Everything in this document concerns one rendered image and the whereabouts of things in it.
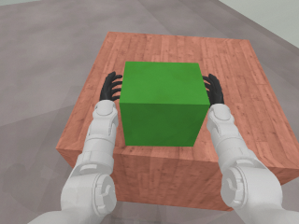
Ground robot right upper arm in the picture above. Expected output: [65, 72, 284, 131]
[221, 165, 299, 224]

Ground pedestal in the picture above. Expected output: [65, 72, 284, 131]
[56, 31, 299, 212]

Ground robot left hand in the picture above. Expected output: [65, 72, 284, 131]
[99, 71, 122, 102]

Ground robot left forearm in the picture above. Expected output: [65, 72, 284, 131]
[61, 100, 119, 209]

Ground carton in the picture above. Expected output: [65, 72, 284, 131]
[119, 61, 210, 147]

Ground robot left upper arm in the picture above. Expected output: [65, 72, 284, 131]
[27, 173, 117, 224]

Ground robot right forearm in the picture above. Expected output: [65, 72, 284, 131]
[206, 104, 283, 202]

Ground robot right hand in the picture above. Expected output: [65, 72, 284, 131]
[202, 74, 225, 108]

